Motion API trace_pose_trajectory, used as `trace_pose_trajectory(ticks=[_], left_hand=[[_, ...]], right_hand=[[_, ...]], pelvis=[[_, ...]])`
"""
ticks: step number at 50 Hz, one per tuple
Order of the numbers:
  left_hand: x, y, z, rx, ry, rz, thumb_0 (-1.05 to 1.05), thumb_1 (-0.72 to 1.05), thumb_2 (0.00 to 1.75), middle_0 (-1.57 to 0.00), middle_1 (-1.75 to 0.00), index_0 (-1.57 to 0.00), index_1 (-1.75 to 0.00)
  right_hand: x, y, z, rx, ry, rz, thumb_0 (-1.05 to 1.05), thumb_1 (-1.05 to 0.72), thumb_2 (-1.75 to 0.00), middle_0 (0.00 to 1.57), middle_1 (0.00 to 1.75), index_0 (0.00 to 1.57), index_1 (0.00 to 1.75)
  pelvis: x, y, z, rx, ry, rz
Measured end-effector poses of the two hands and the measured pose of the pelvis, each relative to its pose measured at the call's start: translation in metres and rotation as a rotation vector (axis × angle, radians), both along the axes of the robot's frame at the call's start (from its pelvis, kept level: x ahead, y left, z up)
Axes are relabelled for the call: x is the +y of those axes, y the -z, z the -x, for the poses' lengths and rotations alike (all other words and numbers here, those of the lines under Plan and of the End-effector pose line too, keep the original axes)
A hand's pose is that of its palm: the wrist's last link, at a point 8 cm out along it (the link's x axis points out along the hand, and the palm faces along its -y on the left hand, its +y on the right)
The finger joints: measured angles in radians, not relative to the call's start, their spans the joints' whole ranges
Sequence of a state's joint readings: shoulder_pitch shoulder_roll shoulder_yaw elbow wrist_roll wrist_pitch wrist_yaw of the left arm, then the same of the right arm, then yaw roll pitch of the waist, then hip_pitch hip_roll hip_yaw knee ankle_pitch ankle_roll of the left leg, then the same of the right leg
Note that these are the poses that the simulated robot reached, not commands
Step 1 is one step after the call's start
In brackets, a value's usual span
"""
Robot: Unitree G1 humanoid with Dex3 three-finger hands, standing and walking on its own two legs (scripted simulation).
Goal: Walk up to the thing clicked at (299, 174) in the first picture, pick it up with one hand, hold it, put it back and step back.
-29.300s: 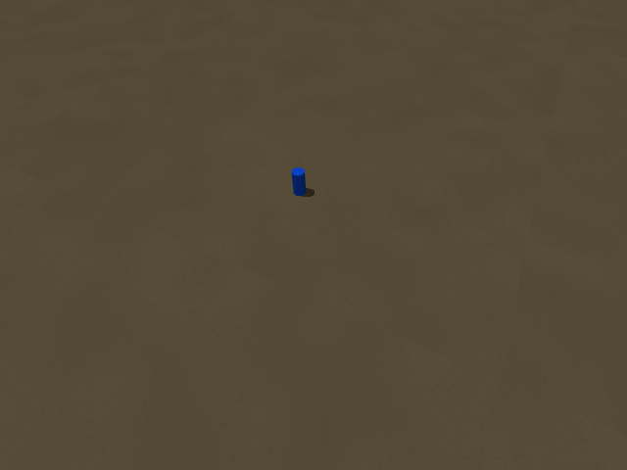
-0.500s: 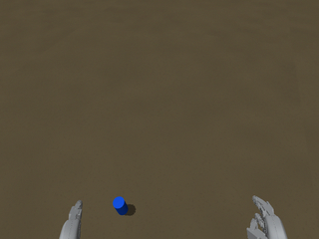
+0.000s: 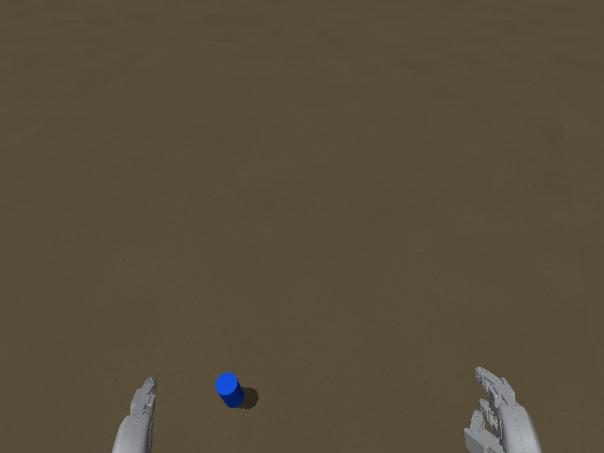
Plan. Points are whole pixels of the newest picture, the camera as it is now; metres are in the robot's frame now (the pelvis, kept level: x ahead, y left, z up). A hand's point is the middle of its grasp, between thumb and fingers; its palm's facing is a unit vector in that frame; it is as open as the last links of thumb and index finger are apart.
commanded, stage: home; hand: left
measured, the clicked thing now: (230, 390) +0.42 +0.26 -0.66
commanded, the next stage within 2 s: stand in 0.38 s
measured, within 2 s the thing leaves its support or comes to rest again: neither
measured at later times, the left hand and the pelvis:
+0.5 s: hand (181, 440) +0.18 +0.19 -0.06, palm faces +0.10 -0.95 -0.29, open 17.6 cm; pelvis +0.01 +0.01 +0.00, yaw +0 degrees
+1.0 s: hand out of the picture +0.15 +0.22 -0.10, palm faces -0.03 -0.94 -0.34, open 8.4 cm; pelvis +0.00 +0.00 +0.02, yaw +0 degrees
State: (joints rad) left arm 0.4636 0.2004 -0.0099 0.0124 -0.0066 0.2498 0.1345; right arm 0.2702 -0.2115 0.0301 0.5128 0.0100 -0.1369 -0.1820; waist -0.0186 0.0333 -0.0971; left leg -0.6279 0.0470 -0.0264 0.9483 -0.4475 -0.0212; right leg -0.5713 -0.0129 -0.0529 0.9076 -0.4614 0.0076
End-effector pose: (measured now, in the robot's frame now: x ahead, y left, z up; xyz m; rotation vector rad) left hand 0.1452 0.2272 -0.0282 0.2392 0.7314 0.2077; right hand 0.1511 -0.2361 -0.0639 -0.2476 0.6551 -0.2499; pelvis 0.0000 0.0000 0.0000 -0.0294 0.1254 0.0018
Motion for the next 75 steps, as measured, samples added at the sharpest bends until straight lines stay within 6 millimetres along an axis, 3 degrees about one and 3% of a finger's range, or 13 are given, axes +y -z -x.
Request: trace_pose_trajectory(ticks=[29, 34, 41, 45, 50, 57, 65, 75], left_hand=[[0.005, -0.001, -0.011, 0.002, 0.0, -0.003, -0.01, -0.52, 0.08, -0.09, -0.09, -0.09, -0.09], [0.004, -0.001, -0.01, 0.005, 0.0, -0.002, -0.01, -0.32, 0.28, -0.15, -0.19, -0.15, -0.2], [0.001, 0.0, -0.008, 0.009, -0.001, 0.005, -0.01, 0.14, 0.66, -0.19, -0.27, -0.19, -0.27], [0.012, 0.019, -0.008, 0.041, 0.09, -0.044, -0.01, 0.43, 0.78, -0.2, -0.28, -0.2, -0.29], [0.035, 0.036, 0.012, 0.152, 0.088, -0.047, 0.0, 0.7, 0.85, -0.21, -0.29, -0.21, -0.3], [0.061, 0.044, 0.051, 0.301, 0.028, -0.054, 0.0, 0.85, 0.89, -0.21, -0.3, -0.21, -0.3], [0.073, 0.045, 0.082, 0.422, -0.022, -0.036, 0.0, 0.89, 0.9, -0.21, -0.3, -0.21, -0.3], [0.078, 0.04, 0.104, 0.499, -0.055, -0.033, 0.0, 0.9, 0.9, -0.21, -0.3, -0.21, -0.3]], right_hand=[[0.005, 0.001, -0.006, 0.013, 0.003, -0.002, 0.02, -0.9, -0.9, 0.2, 0.3, 0.2, 0.3], [0.005, 0.001, -0.006, 0.014, 0.001, -0.004, 0.02, -0.9, -0.9, 0.2, 0.3, 0.2, 0.3], [0.002, 0.0, -0.004, 0.015, 0.001, 0.003, 0.02, -0.9, -0.9, 0.2, 0.3, 0.2, 0.3], [-0.006, 0.013, 0.003, 0.182, -0.119, 0.045, 0.01, -0.9, -0.9, 0.2, 0.3, 0.2, 0.3], [-0.025, 0.015, 0.025, 0.323, -0.104, 0.027, 0.02, -0.9, -0.9, 0.21, 0.3, 0.21, 0.3], [-0.041, 0.01, 0.06, 0.438, -0.031, 0.031, 0.01, -0.9, -0.9, 0.2, 0.3, 0.2, 0.3], [-0.032, 0.009, 0.085, 0.538, -0.009, 0.003, 0.01, -0.9, -0.9, 0.2, 0.3, 0.2, 0.3], [-0.021, 0.009, 0.089, 0.564, -0.01, -0.031, 0.01, -0.9, -0.9, 0.2, 0.3, 0.2, 0.3]], pelvis=[[0.005, -0.001, -0.009, 0.004, 0.002, 0.003], [0.004, -0.001, -0.009, 0.004, 0.002, 0.002], [0.002, -0.001, -0.007, 0.003, 0.001, 0.0], [0.0, -0.007, -0.001, -0.055, 0.0, -0.021], [0.001, -0.017, 0.002, -0.095, 0.0, -0.035], [0.008, -0.03, 0.0, -0.13, -0.001, -0.032], [0.015, -0.044, 0.0, -0.159, -0.004, -0.028], [0.018, -0.054, 0.004, -0.186, -0.005, -0.034]])
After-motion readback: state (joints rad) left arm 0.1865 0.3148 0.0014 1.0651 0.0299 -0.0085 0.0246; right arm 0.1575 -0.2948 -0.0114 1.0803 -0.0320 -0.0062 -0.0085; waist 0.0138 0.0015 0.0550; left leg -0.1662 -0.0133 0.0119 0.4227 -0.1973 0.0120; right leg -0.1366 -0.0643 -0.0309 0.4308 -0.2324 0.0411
